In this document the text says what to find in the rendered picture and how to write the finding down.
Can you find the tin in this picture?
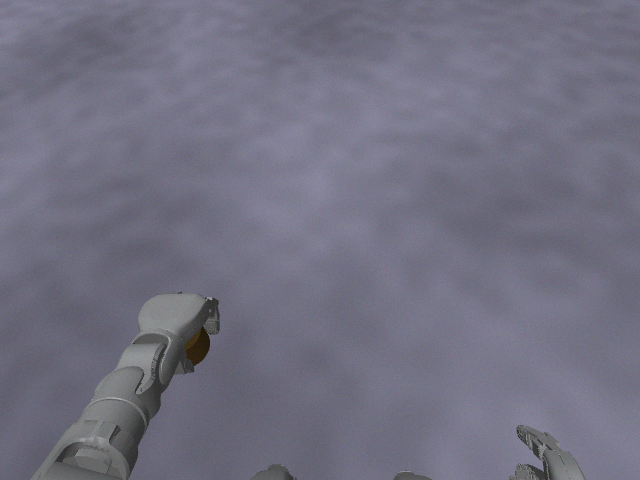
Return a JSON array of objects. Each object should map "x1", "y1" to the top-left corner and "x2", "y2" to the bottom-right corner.
[{"x1": 184, "y1": 327, "x2": 210, "y2": 366}]

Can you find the left robot hand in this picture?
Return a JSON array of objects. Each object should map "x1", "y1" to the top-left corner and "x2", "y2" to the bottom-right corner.
[{"x1": 138, "y1": 292, "x2": 220, "y2": 374}]

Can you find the left robot arm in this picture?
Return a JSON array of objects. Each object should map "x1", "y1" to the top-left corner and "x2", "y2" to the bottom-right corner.
[{"x1": 30, "y1": 328, "x2": 183, "y2": 480}]

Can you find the right robot hand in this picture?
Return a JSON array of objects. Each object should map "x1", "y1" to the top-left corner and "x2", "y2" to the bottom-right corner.
[{"x1": 509, "y1": 425, "x2": 586, "y2": 480}]

